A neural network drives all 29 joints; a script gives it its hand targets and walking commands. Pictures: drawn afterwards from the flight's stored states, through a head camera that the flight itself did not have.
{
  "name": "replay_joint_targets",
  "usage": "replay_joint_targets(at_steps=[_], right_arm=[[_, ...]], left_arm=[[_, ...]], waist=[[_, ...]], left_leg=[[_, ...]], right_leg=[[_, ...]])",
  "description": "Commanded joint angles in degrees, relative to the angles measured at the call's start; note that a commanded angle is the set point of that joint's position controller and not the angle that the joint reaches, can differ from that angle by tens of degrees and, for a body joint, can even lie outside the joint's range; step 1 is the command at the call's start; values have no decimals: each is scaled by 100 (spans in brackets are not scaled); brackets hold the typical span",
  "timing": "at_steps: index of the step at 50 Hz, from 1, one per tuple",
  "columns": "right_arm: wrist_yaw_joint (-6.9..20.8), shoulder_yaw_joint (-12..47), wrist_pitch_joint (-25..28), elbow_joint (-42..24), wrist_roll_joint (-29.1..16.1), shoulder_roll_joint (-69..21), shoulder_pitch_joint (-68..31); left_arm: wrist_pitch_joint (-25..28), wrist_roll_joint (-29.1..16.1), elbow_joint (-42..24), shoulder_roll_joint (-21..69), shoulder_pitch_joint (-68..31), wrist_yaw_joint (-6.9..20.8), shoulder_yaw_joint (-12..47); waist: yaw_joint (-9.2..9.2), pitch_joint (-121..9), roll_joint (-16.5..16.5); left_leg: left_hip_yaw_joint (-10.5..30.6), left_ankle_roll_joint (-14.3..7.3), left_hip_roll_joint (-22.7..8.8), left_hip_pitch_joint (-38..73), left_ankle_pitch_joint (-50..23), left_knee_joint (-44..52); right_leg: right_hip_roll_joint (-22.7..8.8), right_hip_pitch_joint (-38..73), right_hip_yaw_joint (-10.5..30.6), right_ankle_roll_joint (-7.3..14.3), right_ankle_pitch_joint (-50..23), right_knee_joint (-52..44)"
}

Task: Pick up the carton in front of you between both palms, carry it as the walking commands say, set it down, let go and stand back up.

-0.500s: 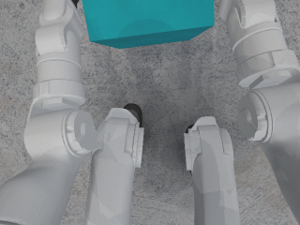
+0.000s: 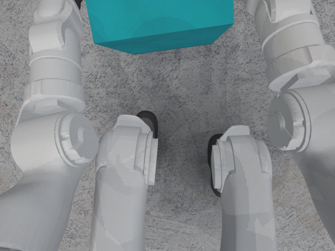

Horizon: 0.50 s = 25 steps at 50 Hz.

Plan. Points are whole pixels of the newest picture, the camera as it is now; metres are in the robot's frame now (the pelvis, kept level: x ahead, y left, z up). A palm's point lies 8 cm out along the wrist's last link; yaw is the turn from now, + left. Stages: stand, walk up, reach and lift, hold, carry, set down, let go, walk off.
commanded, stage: set down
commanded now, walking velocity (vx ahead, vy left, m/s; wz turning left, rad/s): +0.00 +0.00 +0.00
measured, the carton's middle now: out of the picture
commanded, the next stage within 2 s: let go in 1.74 s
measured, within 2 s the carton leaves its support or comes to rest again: neither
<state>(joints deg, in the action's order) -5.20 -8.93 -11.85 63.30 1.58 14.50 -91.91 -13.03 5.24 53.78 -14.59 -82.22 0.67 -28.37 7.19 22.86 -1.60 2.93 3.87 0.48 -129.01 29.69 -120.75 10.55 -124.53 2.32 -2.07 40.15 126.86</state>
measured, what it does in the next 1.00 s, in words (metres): stands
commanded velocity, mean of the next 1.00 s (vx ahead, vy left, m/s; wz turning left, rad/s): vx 0.00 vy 0.00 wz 0.00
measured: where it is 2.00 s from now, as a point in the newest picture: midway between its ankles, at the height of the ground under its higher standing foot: (181, 164)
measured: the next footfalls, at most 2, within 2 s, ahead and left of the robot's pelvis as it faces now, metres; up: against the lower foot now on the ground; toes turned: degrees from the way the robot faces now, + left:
none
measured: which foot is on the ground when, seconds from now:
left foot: down 0.00-1.00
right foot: down 0.00-1.00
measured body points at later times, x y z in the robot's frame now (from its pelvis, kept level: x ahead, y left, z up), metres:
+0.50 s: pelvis -0.01 +0.00 -0.01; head +0.38 +0.01 +0.21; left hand +0.52 +0.25 -0.20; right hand +0.59 -0.06 -0.20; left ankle +0.13 +0.14 -0.35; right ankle +0.08 -0.11 -0.35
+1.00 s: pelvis -0.01 +0.01 +0.03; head +0.36 +0.04 +0.28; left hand +0.54 +0.28 -0.10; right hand +0.62 -0.08 -0.09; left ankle +0.12 +0.14 -0.35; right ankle +0.08 -0.10 -0.35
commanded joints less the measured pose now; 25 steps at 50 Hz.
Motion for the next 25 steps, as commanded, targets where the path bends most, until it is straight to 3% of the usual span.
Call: replay_joint_targets(at_steps=[1, 12, 18, 21, 24, 25], right_arm=[[1182, 951, 140, -416, -183, -4218, -2210], [1267, 486, 18, -58, 317, -3570, -1700], [1162, 471, 51, -182, 386, -2990, -1685], [854, 333, 144, -307, 397, -1624, -1562], [174, 233, 347, -497, 177, 943, -1466], [17, 334, 399, -526, -20, 1252, -1729]], left_arm=[[111, -358, -203, 4087, -2903, 1251, 1561], [61, 3, 230, 3579, -2369, 1238, 999], [171, 120, 383, 3048, -2163, 1113, 666], [354, 147, 561, 1715, -1781, 787, 208], [784, 16, 674, -941, -1357, -13, -246], [911, -155, 640, -1259, -1562, -221, -186]], waist=[[266, -5100, -703], [96, -4144, -747], [175, -4128, -766], [244, -4363, -713], [341, -4866, -571], [407, -5224, -547]], left_leg=[[-538, -361, 375, 3018, -1882, 364], [-484, -386, 360, 2532, -1340, 368], [-571, -329, 301, 2537, -1312, 290], [-660, -242, 202, 2730, -1372, 256], [-692, -177, 74, 3176, -1673, 241], [-659, -174, 42, 3389, -1939, 207]], right_leg=[[-136, 1401, -282, 222, -1628, -1332], [-228, 1302, -200, 268, -1315, -1342], [-306, 1646, -189, 158, -1425, -1304], [-388, 2026, -205, 43, -1556, -1278], [-533, 2332, -164, -116, -1765, -1236], [-560, 2435, -104, -121, -1956, -1169]])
